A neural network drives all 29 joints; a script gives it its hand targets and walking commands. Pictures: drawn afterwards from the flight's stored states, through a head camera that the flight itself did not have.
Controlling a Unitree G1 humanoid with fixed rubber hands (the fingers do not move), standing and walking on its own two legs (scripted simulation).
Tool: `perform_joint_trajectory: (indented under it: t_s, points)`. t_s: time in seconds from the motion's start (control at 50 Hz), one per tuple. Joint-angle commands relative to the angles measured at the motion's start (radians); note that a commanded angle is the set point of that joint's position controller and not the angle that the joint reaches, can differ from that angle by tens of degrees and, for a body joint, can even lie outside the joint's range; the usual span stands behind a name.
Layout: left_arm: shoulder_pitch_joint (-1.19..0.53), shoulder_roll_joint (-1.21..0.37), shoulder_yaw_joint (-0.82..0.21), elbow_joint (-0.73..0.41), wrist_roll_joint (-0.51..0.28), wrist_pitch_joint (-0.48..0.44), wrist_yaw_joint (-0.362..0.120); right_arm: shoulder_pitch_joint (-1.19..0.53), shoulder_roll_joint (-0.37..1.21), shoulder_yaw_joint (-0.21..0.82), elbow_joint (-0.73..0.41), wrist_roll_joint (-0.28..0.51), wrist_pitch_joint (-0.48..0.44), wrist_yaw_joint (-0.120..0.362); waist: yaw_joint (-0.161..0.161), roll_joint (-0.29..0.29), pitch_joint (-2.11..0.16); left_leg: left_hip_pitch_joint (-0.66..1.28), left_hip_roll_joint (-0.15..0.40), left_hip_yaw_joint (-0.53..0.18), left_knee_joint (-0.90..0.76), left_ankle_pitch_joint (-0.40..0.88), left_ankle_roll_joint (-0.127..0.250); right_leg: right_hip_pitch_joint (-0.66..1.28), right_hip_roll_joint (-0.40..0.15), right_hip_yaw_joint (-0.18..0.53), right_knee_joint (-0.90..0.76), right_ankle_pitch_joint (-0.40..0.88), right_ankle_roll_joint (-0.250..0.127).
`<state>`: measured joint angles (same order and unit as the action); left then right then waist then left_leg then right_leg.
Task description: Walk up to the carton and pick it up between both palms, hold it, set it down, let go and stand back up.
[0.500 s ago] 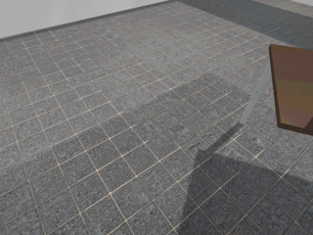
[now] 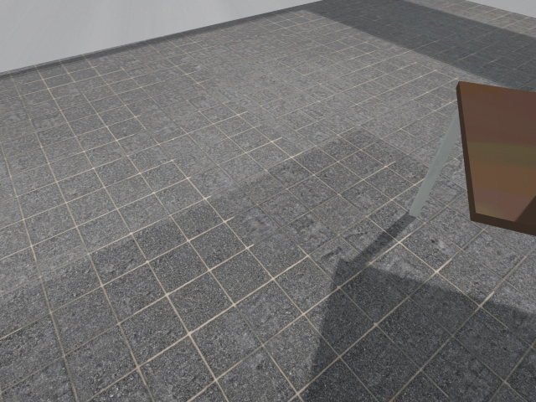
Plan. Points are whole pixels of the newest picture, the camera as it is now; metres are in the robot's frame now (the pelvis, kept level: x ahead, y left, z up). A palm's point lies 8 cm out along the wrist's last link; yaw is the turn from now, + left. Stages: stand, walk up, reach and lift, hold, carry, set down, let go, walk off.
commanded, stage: stand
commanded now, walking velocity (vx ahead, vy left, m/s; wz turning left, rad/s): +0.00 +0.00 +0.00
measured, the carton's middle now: out of the picture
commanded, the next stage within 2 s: walk up in 0.46 s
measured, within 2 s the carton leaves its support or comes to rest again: neither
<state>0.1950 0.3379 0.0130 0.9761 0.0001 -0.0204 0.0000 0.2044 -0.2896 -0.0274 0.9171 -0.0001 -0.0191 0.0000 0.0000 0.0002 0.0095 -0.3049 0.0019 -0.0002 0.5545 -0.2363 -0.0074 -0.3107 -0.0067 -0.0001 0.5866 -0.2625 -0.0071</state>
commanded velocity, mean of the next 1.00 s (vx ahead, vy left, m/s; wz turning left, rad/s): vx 0.00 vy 0.00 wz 0.00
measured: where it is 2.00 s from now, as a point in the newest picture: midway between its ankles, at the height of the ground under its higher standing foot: outside the picture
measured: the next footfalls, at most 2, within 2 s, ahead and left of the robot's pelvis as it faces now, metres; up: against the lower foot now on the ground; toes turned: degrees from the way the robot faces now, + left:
right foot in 1.02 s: +0.05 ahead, -0.23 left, +0.00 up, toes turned -8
left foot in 1.50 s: +0.16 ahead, -0.07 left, +0.00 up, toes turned -7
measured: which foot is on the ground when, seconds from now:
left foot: down 0.00-1.00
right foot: down 0.00-0.70, up 0.72-1.00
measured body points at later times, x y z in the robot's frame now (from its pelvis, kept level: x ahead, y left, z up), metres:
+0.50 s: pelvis -0.01 +0.00 +0.00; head -0.01 +0.00 +0.45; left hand +0.06 +0.30 -0.12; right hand +0.07 -0.28 -0.13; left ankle +0.04 +0.13 -0.73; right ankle +0.03 -0.11 -0.73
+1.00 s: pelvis -0.02 -0.09 -0.01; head +0.00 -0.09 +0.44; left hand +0.11 +0.25 -0.10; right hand +0.02 -0.44 -0.11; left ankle +0.04 +0.12 -0.73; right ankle +0.00 -0.22 -0.73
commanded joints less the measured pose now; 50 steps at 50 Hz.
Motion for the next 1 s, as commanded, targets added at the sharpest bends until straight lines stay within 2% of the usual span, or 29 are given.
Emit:
perform_joint_trajectory:
  t_s: [0.0,0.08,0.1,0.16,0.26,0.32,0.62,0.64,0.66,0.68,0.7,0.72,0.74,0.78,0.82,0.84,0.88,0.92,0.94,0.96,0.98]
  points:
    - [-0.078,0.208,0.034,-0.033,0.013,-0.040,0.000,-0.067,-0.235,-0.028,0.003,-0.017,-0.036,-0.001,-0.003,-0.002,-0.078,0.095,0.102,-0.112,-0.145,0.064,0.056,0.087,-0.123,0.117,-0.202,0.076,-0.042]
    - [-0.074,0.202,0.033,-0.027,0.014,-0.040,-0.001,-0.080,-0.244,-0.032,0.009,-0.019,-0.037,-0.002,0.000,0.011,-0.079,0.096,0.107,-0.117,-0.161,0.044,0.055,0.085,-0.121,0.115,-0.217,0.052,-0.040]
    - [-0.076,0.206,0.032,-0.022,0.017,-0.040,-0.002,-0.075,-0.231,-0.028,0.011,-0.018,-0.038,-0.001,-0.001,-0.011,-0.079,0.097,0.105,-0.116,-0.163,0.042,0.053,0.088,-0.120,0.112,-0.221,0.051,-0.037]
    - [-0.072,0.208,0.033,-0.016,0.018,-0.041,-0.001,-0.076,-0.235,-0.030,0.020,-0.020,-0.037,-0.001,-0.001,0.006,-0.075,0.095,0.102,-0.110,-0.171,0.036,0.051,0.087,-0.121,0.115,-0.230,0.039,-0.036]
    - [-0.075,0.205,0.029,-0.007,0.017,-0.040,-0.002,-0.070,-0.233,-0.028,0.029,-0.019,-0.037,0.002,-0.004,-0.013,-0.060,0.093,0.102,-0.114,-0.187,-0.001,0.050,0.070,-0.123,0.122,-0.257,-0.010,-0.031]
    - [-0.077,0.206,0.030,-0.004,0.019,-0.041,-0.002,-0.075,-0.235,-0.028,0.032,-0.020,-0.039,0.003,-0.004,0.002,-0.076,0.096,0.102,-0.111,-0.186,0.005,0.049,0.080,-0.125,0.121,-0.256,0.004,-0.031]
    - [-0.073,0.205,0.028,0.007,0.014,-0.042,-0.004,-0.073,-0.235,-0.026,0.046,-0.017,-0.037,0.004,-0.002,-0.009,-0.081,0.095,0.107,-0.117,-0.196,0.006,0.050,0.084,-0.122,0.119,-0.260,0.010,-0.027]
    - [-0.103,0.315,0.100,-0.153,0.086,0.011,-0.060,0.061,-0.406,-0.092,0.020,-0.016,-0.048,-0.035,-0.025,-0.109,-0.055,0.196,0.160,-0.150,-0.122,-0.148,0.092,-0.138,-0.054,0.161,-0.107,-0.025,-0.066]
    - [-0.132,0.281,0.098,-0.173,0.082,0.032,-0.080,0.140,-0.445,-0.109,0.026,-0.023,-0.053,-0.053,-0.049,0.030,-0.029,0.280,0.274,-0.271,-0.216,-0.205,0.146,-0.301,-0.010,0.083,0.024,-0.131,-0.044]
    - [-0.120,0.270,0.104,-0.189,0.088,0.048,-0.090,0.146,-0.480,-0.126,0.015,-0.029,-0.060,-0.062,-0.048,0.109,-0.017,0.270,0.436,-0.406,-0.293,-0.224,0.226,-0.367,-0.024,0.040,0.245,-0.184,-0.008]
    - [-0.090,0.288,0.120,-0.190,0.090,0.062,-0.096,0.113,-0.491,-0.134,-0.013,-0.031,-0.068,-0.069,-0.027,0.054,0.002,0.212,0.497,-0.444,-0.299,-0.208,0.266,-0.381,-0.060,0.108,0.373,-0.169,0.005]
    - [-0.048,0.287,0.131,-0.185,0.086,0.073,-0.105,0.068,-0.468,-0.136,-0.035,-0.032,-0.073,-0.075,0.002,0.018,0.016,0.166,0.491,-0.416,-0.302,-0.216,0.268,-0.363,-0.074,0.136,0.436,-0.147,0.006]
    - [-0.026,0.289,0.139,-0.194,0.085,0.077,-0.112,0.041,-0.458,-0.135,-0.049,-0.035,-0.075,-0.079,0.018,-0.007,0.007,0.152,0.466,-0.370,-0.295,-0.218,0.257,-0.345,-0.083,0.142,0.440,-0.131,0.006]
    - [-0.006,0.274,0.150,-0.209,0.079,0.084,-0.125,0.017,-0.434,-0.130,-0.055,-0.043,-0.078,-0.080,0.028,0.004,0.013,0.124,0.378,-0.253,-0.261,-0.172,0.201,-0.307,-0.095,0.138,0.372,-0.111,0.004]
    - [-0.024,0.242,0.152,-0.230,0.069,0.089,-0.135,0.054,-0.434,-0.130,-0.050,-0.050,-0.075,-0.080,0.001,0.083,0.005,0.142,0.329,-0.173,-0.247,-0.102,0.173,-0.286,-0.070,0.106,0.320,-0.119,0.014]
    - [-0.033,0.234,0.150,-0.242,0.067,0.092,-0.140,0.059,-0.440,-0.133,-0.046,-0.051,-0.074,-0.081,-0.007,0.118,0.005,0.146,0.326,-0.154,-0.242,-0.097,0.172,-0.279,-0.068,0.089,0.293,-0.122,0.019]
    - [-0.023,0.232,0.151,-0.261,0.062,0.095,-0.147,0.023,-0.459,-0.139,-0.051,-0.055,-0.071,-0.081,0.009,0.177,-0.012,0.118,0.322,-0.109,-0.237,-0.120,0.166,-0.204,-0.082,0.054,0.217,-0.150,0.016]
    - [0.017,0.237,0.155,-0.258,0.054,0.088,-0.145,-0.025,-0.465,-0.137,-0.057,-0.056,-0.064,-0.078,0.035,0.198,-0.047,0.077,0.299,-0.049,-0.192,-0.087,0.148,-0.079,-0.080,0.019,0.085,-0.186,-0.003]
    - [0.078,0.238,0.160,-0.239,0.053,0.082,-0.139,-0.059,-0.455,-0.133,-0.056,-0.055,-0.055,-0.076,0.073,0.178,-0.067,0.042,0.268,0.001,-0.131,-0.093,0.124,0.007,-0.079,-0.001,-0.021,-0.124,-0.018]
    - [0.148,0.244,0.166,-0.202,0.059,0.074,-0.130,-0.069,-0.427,-0.126,-0.050,-0.054,-0.043,-0.075,0.111,0.101,-0.083,-0.019,0.208,0.071,0.036,-0.070,0.089,0.127,-0.047,-0.014,-0.137,-0.050,-0.013]
    - [0.208,0.289,0.177,-0.176,0.073,0.065,-0.114,-0.065,-0.355,-0.104,-0.053,-0.048,-0.029,-0.072,0.152,-0.077,-0.062,-0.166,0.121,0.137,0.263,-0.144,0.053,0.235,-0.019,0.025,-0.218,-0.036,-0.009]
